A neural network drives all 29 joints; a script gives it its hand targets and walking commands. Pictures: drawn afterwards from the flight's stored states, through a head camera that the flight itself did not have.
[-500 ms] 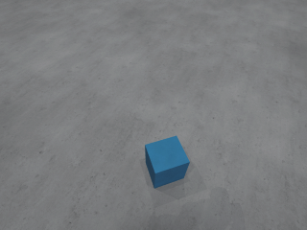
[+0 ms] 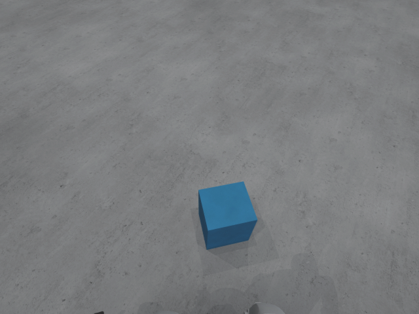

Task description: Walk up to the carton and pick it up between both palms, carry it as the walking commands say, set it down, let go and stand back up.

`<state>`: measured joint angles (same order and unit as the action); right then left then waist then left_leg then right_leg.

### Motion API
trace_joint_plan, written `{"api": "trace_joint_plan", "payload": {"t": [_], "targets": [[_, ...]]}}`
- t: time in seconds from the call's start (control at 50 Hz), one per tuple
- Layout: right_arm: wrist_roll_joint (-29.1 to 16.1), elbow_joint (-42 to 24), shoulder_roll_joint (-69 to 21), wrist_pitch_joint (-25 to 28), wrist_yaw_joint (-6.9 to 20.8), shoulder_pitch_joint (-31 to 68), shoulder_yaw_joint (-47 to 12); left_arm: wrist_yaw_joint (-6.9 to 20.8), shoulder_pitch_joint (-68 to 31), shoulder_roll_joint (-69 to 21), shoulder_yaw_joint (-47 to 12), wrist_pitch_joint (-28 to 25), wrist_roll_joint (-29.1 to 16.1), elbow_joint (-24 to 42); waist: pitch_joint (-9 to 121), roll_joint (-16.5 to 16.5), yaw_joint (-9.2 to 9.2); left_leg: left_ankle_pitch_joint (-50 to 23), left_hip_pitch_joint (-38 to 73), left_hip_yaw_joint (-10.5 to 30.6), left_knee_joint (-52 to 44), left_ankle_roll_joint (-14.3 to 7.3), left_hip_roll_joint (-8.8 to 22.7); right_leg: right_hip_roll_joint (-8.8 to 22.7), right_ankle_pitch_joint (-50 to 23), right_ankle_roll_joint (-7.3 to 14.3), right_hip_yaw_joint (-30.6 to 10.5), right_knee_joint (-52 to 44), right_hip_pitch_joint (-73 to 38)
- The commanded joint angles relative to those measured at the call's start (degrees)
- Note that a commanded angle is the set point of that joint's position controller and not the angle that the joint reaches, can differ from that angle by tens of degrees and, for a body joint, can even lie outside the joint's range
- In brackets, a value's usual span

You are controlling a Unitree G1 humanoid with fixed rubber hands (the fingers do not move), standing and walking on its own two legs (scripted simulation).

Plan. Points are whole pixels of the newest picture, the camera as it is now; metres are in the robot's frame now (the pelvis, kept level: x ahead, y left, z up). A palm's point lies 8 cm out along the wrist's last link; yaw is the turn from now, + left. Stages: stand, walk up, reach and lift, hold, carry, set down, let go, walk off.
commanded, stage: walk up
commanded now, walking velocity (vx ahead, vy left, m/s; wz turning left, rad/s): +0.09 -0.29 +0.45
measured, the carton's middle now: (224, 216) +0.57 -0.04 -0.64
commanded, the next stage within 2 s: none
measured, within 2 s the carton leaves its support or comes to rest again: neither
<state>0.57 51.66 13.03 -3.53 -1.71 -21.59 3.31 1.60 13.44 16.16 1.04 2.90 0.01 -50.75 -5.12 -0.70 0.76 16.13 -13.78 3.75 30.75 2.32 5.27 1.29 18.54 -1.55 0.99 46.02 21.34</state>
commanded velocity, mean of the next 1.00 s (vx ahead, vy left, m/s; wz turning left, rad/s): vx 0.18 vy -0.17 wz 0.19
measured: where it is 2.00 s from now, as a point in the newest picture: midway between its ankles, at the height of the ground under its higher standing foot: outside the picture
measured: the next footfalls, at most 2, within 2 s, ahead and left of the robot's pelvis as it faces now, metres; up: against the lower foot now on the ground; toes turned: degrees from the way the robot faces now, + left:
right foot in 0.10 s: +0.07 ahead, -0.16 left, +0.00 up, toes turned +1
left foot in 0.78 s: +0.21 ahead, +0.02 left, +0.00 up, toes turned +19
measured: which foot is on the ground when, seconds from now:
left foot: down 0.00-0.10, up 0.12-0.76, down 0.78-1.00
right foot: up 0.00-0.08, down 0.10-0.78, up 0.80-1.00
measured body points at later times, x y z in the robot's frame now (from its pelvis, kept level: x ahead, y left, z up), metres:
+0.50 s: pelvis +0.10 -0.12 +0.01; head +0.14 -0.15 +0.45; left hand +0.04 +0.10 -0.13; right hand +0.24 -0.35 -0.15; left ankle +0.03 +0.05 -0.65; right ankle +0.03 -0.17 -0.73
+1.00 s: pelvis +0.20 -0.08 +0.00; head +0.23 -0.04 +0.45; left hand +0.19 +0.15 -0.17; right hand +0.30 -0.32 -0.13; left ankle +0.17 +0.01 -0.73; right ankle +0.21 -0.22 -0.66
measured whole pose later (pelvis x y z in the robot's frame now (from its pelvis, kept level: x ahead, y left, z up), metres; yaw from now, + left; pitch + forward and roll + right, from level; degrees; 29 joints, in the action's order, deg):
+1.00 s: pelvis +0.20 -0.08 +0.00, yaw +12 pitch -3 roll -3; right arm 0.6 52.3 12.9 0.8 -1.8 -16.9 0.4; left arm -0.5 15.0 10.8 1.0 1.9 0.0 -54.3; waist -6.3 -0.7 1.0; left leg 20.0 -11.9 -6.4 34.5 -2.8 3.9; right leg 1.0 23.5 0.8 3.0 61.7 24.1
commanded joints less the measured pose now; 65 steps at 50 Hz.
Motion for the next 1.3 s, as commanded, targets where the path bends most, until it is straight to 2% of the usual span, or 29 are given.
{"api": "trace_joint_plan", "payload": {"t": [0.0, 0.04, 0.06, 0.08, 0.1, 0.12, 0.2, 0.24, 0.28, 0.32, 0.4, 0.46, 0.58, 0.68, 0.72, 0.74, 0.76, 0.78, 0.82, 0.84, 0.9, 0.98, 1.08, 1.1, 1.12, 1.14, 1.18, 1.22, 1.28], "targets": [[1.83, -5.33, 16.59, 0.95, -1.27, 3.13, 4.61, 0.98, -2.62, 1.17, 1.44, 0.04, 1.61, 7.84, -1.77, 18.32, -2.37, 5.51, -7.30, 16.39, -16.25, -10.17, 11.89, 0.98, 4.17, -1.96, -0.71, -6.82, -0.25], [0.95, -6.85, 15.42, 0.75, -1.27, 6.65, 4.17, 0.16, 4.64, 1.67, 1.76, -0.83, 1.75, 4.74, 3.62, 13.65, 1.72, 1.72, -10.20, 12.34, -6.52, -6.70, 8.51, 0.28, -0.47, -0.82, -0.45, -21.45, -12.99], [1.21, -6.47, 11.59, 1.10, -1.38, 4.86, 3.45, -0.41, 9.81, 4.75, 2.46, -1.51, 2.14, 3.21, 8.11, 5.12, 4.29, 4.67, -14.15, 6.77, 5.24, -4.55, 3.47, 5.17, -1.46, -0.19, -5.04, -29.72, -22.46], [1.36, -6.98, 4.56, 1.24, -1.45, 1.58, 2.18, -0.62, 13.08, 11.41, 3.83, -1.91, 2.59, 2.31, 10.23, -15.82, 4.26, 17.52, -23.13, -4.62, 23.48, -1.61, -7.24, 18.69, -11.28, 0.58, -19.23, -32.94, -27.63], [1.38, -7.18, 5.47, 0.75, -2.00, 1.44, 2.01, -0.92, 9.54, 12.43, 3.72, -1.90, 2.72, 3.45, 8.07, -17.49, 2.74, 23.45, -25.42, -5.13, 32.75, -1.26, -4.53, 22.07, -11.46, 3.54, -20.71, -31.44, -22.89], [1.11, -6.46, 7.48, 0.72, -1.88, 4.07, 2.45, -0.98, 7.54, 9.46, 3.24, -1.70, 2.17, 4.06, 7.36, -10.15, 2.97, 18.89, -25.27, -3.09, 35.61, -1.47, -2.73, 19.50, -4.21, 5.62, -17.26, -31.22, -20.54], [0.23, -3.04, 5.85, 1.22, 1.29, 6.57, 2.35, -1.98, 10.11, 4.13, 2.55, -4.02, 1.59, 1.44, 6.99, -8.59, 2.87, 4.72, -26.35, -2.50, 39.31, -1.57, -1.14, 15.32, 13.38, 1.54, -13.91, -36.82, -23.76], [0.42, -1.96, 4.29, 1.99, 2.25, 6.12, 2.04, -2.76, 12.94, 3.79, 2.31, -5.10, 0.89, -0.71, 4.85, -7.40, 2.53, 0.78, -25.93, -2.25, 37.79, -1.67, -1.58, 14.59, 2.04, -3.64, -13.34, -36.48, -25.21], [0.70, -1.43, 3.68, 2.16, 2.44, 8.04, 1.92, -3.19, 15.58, 2.45, 1.92, -5.61, 0.85, -2.58, 3.72, -5.36, 2.29, 0.76, -24.28, -3.57, 36.99, -1.11, -2.11, 14.19, -15.26, -3.44, -11.27, -34.26, -26.02], [0.54, -1.35, 2.53, 2.11, 2.59, 8.87, 1.61, -3.71, 19.28, 1.93, 1.71, -5.89, 0.84, -4.44, 4.56, -8.53, 2.89, 0.72, -25.19, -4.64, 37.36, -0.70, -3.07, 13.46, -29.18, -3.48, -8.08, -32.03, -29.55], [-0.01, -0.20, 2.43, 1.92, 2.39, 8.33, 1.39, -4.17, 22.21, 1.46, 1.72, -5.82, 0.65, -5.74, 5.09, -9.00, 2.62, 1.28, -25.61, -6.18, 36.20, -0.79, -4.25, 12.00, -44.11, -4.44, -3.10, -28.77, -32.66], [-0.50, -1.26, 1.56, 1.93, 2.31, 13.64, 0.63, -4.31, 24.47, 0.78, 1.76, -5.35, 1.19, -6.85, 4.03, -10.67, 4.28, 3.42, -26.41, -7.69, 33.38, -0.56, -4.53, 11.66, -43.31, -1.42, -2.56, -29.10, -34.12], [-1.02, -3.55, 1.63, 2.40, 1.79, 17.72, -0.34, -4.13, 25.10, 0.48, 1.86, -4.83, 1.52, -6.76, 0.61, -10.74, 4.67, 5.11, -25.17, -11.13, 25.58, -0.94, -5.54, 11.42, -59.32, -0.02, 0.95, -27.01, -33.18], [-1.13, -3.02, 1.87, 3.94, 0.81, 12.64, -1.16, -4.54, 18.52, 2.72, 2.16, -5.09, 1.68, -5.13, 4.85, -11.70, 0.12, 5.15, -12.03, -16.96, 8.17, -2.55, -10.10, 9.46, -77.02, 4.72, 6.67, -14.92, -31.93], [-0.34, 0.04, 4.04, 5.30, -0.30, -0.92, -0.34, -4.22, 15.14, 3.64, 2.69, -4.80, 0.76, -4.39, 13.92, -8.01, -6.48, -8.12, 9.17, -11.91, -7.83, -5.12, -5.26, 7.76, -63.48, 2.96, 9.62, 3.74, -22.25], [0.43, 2.59, 11.08, 5.63, -1.23, -10.62, 1.77, -3.63, 12.52, 1.43, 2.21, -5.23, 0.59, -1.35, 17.39, 2.93, -11.58, -38.61, 28.24, 3.65, -5.85, -12.19, 10.51, 2.75, -26.96, 1.30, 7.19, 20.39, -0.95], [0.33, 3.01, 14.07, 5.32, -1.49, -12.65, 2.02, -3.13, 13.66, -1.05, 2.68, -4.78, 0.94, -0.02, 18.92, 7.55, -8.66, -61.94, 33.05, 20.76, -1.76, -18.73, 23.80, -2.40, 15.32, 1.70, 1.67, 31.18, 11.74], [0.26, 2.69, 13.63, 5.14, -1.67, -7.51, 1.48, -3.49, 10.28, -1.64, 2.85, -3.15, 0.64, 0.77, 10.32, 4.13, -5.89, -65.96, 17.98, 17.19, -4.29, -19.29, 25.84, 1.69, 17.87, 2.22, -2.33, 33.12, 10.13], [-0.08, 1.41, 11.97, 5.12, -1.75, -2.24, 0.32, -2.95, 6.33, -2.30, 2.11, -1.57, 0.44, 1.89, -5.66, -0.24, -3.41, -58.40, 2.22, 11.05, -10.16, -17.19, 21.70, 1.03, 11.86, 0.45, -1.29, 32.91, 12.91], [-0.34, 0.76, 9.05, 4.87, -1.78, -1.43, -0.94, -2.53, 6.51, -2.63, 1.98, -0.33, 1.09, 1.98, -6.19, 2.23, -2.21, -56.23, 2.14, 8.65, -11.12, -14.16, 19.12, 2.81, 8.06, -0.41, -1.47, 29.11, 12.19], [0.54, -1.52, 7.36, 5.72, -1.28, 2.91, -1.00, -1.79, 9.23, -2.70, 1.51, 0.59, 0.80, 0.30, 0.97, 13.47, -0.85, -59.30, 1.08, -0.81, -10.36, -14.29, 14.83, 1.10, 5.10, -0.74, -0.20, 19.94, 3.64], [0.43, -2.74, 5.11, 5.78, -0.74, 8.15, -1.76, -1.71, 4.53, -2.70, 0.75, 0.59, 0.11, 0.01, 0.75, 14.97, 1.02, -36.92, -3.40, -9.04, -11.83, -11.46, 4.40, 0.11, -4.01, -0.09, 3.51, 1.09, -4.57], [0.05, -1.44, 9.39, 4.74, -0.59, 2.41, -0.15, -3.05, 5.35, 0.44, 1.94, -1.48, 1.52, -1.03, 6.24, 6.53, -0.63, -39.79, 1.63, 0.06, -2.90, -10.33, 11.63, 0.76, -7.93, 0.71, 4.97, -19.79, -12.70], [0.01, -1.77, 8.42, 4.40, -0.48, 1.70, -0.05, -2.92, 7.08, 3.14, 2.75, -1.61, 2.20, -0.96, 7.87, 0.93, 0.74, -24.48, -1.36, 0.27, 1.01, -7.69, 10.40, 4.32, -19.72, 1.70, 1.47, -23.58, -17.81], [-0.26, -2.61, 5.33, 4.13, -0.38, -1.65, -0.79, -3.06, 7.83, 7.16, 4.12, -1.70, 2.66, -1.34, 11.43, -10.97, -1.05, -6.36, -5.23, -4.09, 8.22, -4.40, 4.00, 12.75, -33.99, 4.44, -7.23, -24.64, -22.07], [-0.31, -3.16, 3.02, 3.31, -0.81, -1.18, -1.39, -3.13, 7.73, 7.70, 3.37, -1.88, 2.11, -0.82, 10.55, -16.35, -1.07, 16.63, -6.40, -6.62, 16.22, -2.71, -1.71, 20.04, -40.28, 9.58, -13.87, -26.80, -17.70], [0.27, -4.12, 3.86, 1.22, -0.83, 5.22, -0.63, -3.93, 6.10, 6.36, 2.49, -1.35, 1.68, -1.72, 5.21, -10.47, 0.09, 21.51, -7.79, -3.44, 30.57, -2.44, -4.50, 20.28, -40.67, 13.43, -12.08, -27.23, -9.88], [0.49, -4.02, 3.78, 0.53, 0.04, 5.71, -0.13, -4.90, 1.81, 4.63, 2.05, -1.09, 1.81, -0.06, 5.34, -8.45, -1.65, 18.86, -11.48, -3.51, 34.56, -2.11, -4.79, 18.61, -47.92, 14.32, -7.59, -25.88, -11.62], [0.42, -3.94, 4.11, 0.13, 0.26, 6.42, -0.11, -5.06, 0.35, 5.19, 2.13, -0.84, 1.76, 0.40, 7.84, -8.05, -1.58, 17.14, -9.22, -3.74, 31.16, -1.22, -4.77, 14.87, -37.37, 12.96, -4.56, -26.42, -11.67]]}}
